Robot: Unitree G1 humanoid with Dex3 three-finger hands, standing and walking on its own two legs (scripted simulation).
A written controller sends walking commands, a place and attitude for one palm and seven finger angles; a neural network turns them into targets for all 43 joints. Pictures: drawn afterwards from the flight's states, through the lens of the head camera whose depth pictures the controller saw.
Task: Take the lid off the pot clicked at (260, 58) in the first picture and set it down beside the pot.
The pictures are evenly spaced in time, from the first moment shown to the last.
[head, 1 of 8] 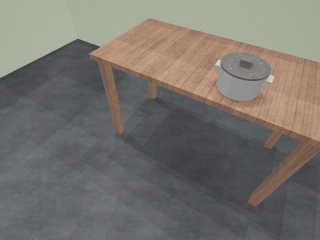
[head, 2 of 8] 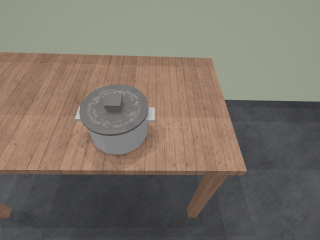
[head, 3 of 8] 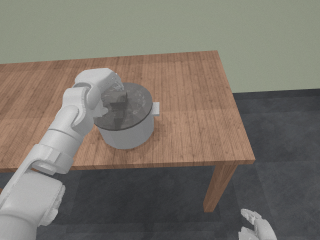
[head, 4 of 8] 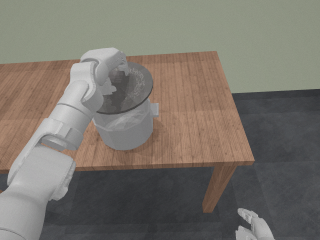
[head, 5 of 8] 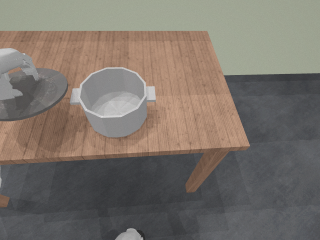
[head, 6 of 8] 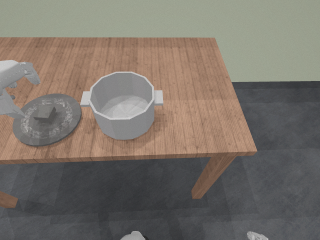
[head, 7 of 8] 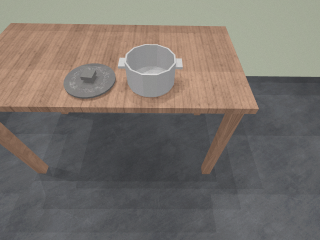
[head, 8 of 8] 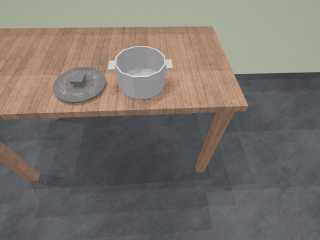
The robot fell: no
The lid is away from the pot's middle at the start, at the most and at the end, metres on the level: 0.00 0.25 0.24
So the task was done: yes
